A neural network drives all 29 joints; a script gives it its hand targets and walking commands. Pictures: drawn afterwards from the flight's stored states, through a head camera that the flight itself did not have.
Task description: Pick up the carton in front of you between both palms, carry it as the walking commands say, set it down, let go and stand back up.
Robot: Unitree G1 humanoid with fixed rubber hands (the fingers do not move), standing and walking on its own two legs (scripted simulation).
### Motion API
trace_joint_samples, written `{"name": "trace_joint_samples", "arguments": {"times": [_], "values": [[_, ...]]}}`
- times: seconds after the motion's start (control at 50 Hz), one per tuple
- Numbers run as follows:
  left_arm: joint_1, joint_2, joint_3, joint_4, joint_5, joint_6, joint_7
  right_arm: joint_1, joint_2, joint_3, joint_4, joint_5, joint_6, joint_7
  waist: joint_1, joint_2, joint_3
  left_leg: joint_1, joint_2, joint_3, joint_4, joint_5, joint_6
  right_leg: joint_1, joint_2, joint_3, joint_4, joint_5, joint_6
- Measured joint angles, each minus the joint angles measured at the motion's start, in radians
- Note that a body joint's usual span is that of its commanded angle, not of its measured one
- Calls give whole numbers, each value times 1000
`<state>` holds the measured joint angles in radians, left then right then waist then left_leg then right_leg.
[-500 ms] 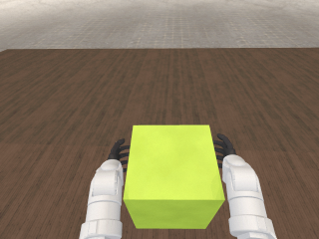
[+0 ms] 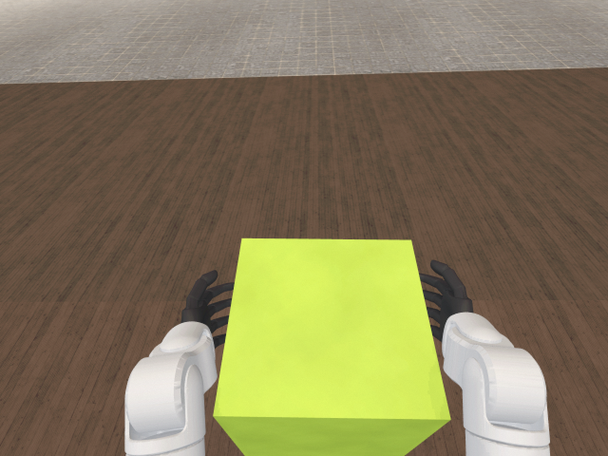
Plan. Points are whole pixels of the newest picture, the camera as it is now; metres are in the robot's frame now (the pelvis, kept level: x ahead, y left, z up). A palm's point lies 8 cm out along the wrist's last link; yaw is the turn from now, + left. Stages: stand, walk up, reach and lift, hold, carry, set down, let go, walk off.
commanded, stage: carry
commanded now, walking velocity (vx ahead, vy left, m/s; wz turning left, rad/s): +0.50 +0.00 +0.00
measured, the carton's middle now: (324, 356) +0.24 +0.01 +0.01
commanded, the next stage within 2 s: none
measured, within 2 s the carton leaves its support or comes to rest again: neither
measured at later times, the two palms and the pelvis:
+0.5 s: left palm (260, 177) +0.53 +0.11 +0.09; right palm (429, 163) +0.56 -0.19 +0.09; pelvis +0.30 -0.06 +0.01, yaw +3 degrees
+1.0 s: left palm (261, 86) +0.90 +0.14 +0.09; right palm (385, 79) +0.89 -0.16 +0.10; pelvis +0.63 +0.00 +0.00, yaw -1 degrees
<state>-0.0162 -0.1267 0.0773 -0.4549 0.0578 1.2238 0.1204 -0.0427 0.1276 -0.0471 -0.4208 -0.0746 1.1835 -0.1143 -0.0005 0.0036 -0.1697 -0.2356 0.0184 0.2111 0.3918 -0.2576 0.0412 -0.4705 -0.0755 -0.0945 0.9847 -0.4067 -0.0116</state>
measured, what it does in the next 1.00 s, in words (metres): walks ahead: right foot, then left foot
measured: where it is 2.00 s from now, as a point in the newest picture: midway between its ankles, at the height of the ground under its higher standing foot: (337, 228)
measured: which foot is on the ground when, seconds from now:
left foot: down 0.00-0.26, up 0.28-0.72, down 0.74-1.00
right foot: up 0.00-0.22, down 0.24-0.78, up 0.80-1.00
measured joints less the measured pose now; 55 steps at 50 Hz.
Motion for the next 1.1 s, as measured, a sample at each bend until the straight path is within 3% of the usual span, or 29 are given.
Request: {"name": "trace_joint_samples", "arguments": {"times": [0.1, 0.2, 0.24, 0.26, 0.3, 0.34, 0.38, 0.5, 0.62, 0.7, 0.76, 0.78, 0.82, 0.88, 0.96, 1.1], "values": [[-17, 0, -6, -17, -7, 11, 2, -4, 0, -15, -43, 21, 23, -15, -34, 18, 10, 144, 19, -17, -123, -14, -29, -103, -14, -36, -226, 156, 21], [-18, 0, -4, -41, -2, 19, 2, -30, 0, -20, -50, 32, 38, -19, -39, 20, 26, 271, 50, -24, -113, -120, -82, -75, -2, -103, -442, 283, 9], [-30, 0, -5, -46, -3, 22, 3, -38, 0, -24, -61, 31, 44, -19, -32, 25, 36, 283, 78, -32, 0, -214, -102, -18, 15, -140, -489, 288, -6], [-40, -1, -9, -31, -2, 16, 3, -44, -1, -35, -58, 31, 43, -19, -21, 41, 42, 245, 109, -38, 123, -237, -99, -19, 25, -153, -448, 300, -35], [-55, -1, -15, 6, 0, 10, 3, -47, 0, -51, -43, 29, 45, -18, 0, 42, 62, 96, 106, -111, 451, -224, -77, -10, 27, -166, -395, 241, -76], [-45, -1, -15, 14, 0, 9, 3, -39, 0, -47, -36, 24, 46, -15, 11, 29, 83, -56, 83, -144, 680, -179, -48, 39, 27, -170, -437, 217, -79], [-23, -1, -15, 2, 1, 1, 3, -30, -1, -32, -33, 16, 37, -9, 22, 20, 96, -172, 80, -139, 738, -103, -30, 100, 33, -170, -511, 221, -73], [6, -1, -13, -33, 2, -33, -1, -3, 0, 1, -47, -10, -11, 10, 41, -3, 85, -350, 88, -101, 540, 51, -35, 277, 40, -146, -683, 205, -57], [3, -1, -28, -61, 1, -26, -5, 19, 0, 1, -101, -13, -6, 10, 22, -1, 55, -372, 82, -53, 271, 165, -38, 447, 46, -130, -751, 117, -21], [0, -1, -37, -77, 6, 0, -5, 22, 0, -7, -124, -3, 20, 5, 12, -5, 50, -329, 58, -3, 163, 192, -15, 551, 42, -119, -733, 15, 17], [-9, 0, -28, -83, 12, 17, -1, -1, 0, -6, -104, 5, 29, -1, 3, -33, 64, -254, 22, 44, 134, 169, 18, 548, -7, -111, -519, -121, 38], [-16, 1, -19, -73, 13, 21, -1, -14, 0, -5, -80, 5, 26, -3, -6, -46, 71, -258, 16, 53, 185, 133, 40, 485, -32, -88, -344, -99, 29], [-28, 0, -7, -52, 16, 28, 0, -32, 0, -8, -45, 7, 27, -5, -17, -37, 96, -234, 21, 57, 212, 68, 63, 315, -16, 3, 9, -59, 16], [-45, 0, -7, -33, 19, 23, 0, -38, 1, -20, -33, 10, 18, -5, -24, -18, 124, -149, 19, 53, 127, 59, 52, 100, 0, 41, 234, 27, -12], [-85, -1, -5, 4, 22, -11, -1, -66, 2, -44, -12, 13, -13, -4, -27, -6, 125, -37, 14, 35, 15, 49, 44, -75, -18, 28, 146, 136, -14], [-217, 5, 53, 100, 23, -48, 1, -209, 9, -99, 102, 12, -58, -3, -21, -12, 102, 140, 0, 8, -72, -35, 10, -180, -29, -7, -196, 299, -8]]}}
